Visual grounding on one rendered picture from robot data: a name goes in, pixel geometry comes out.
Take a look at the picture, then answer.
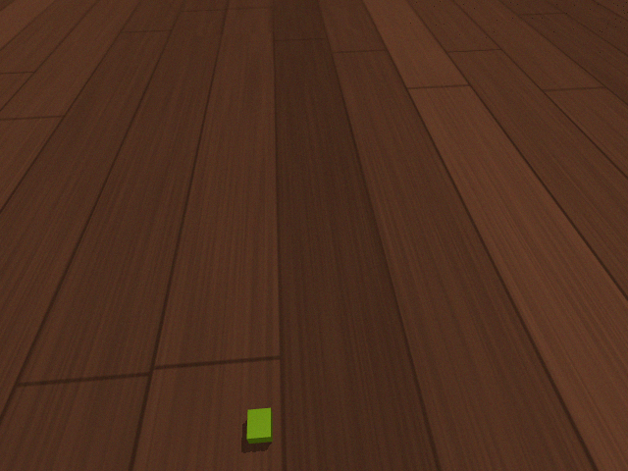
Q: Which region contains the small box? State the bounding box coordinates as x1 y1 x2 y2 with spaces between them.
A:
246 408 273 444

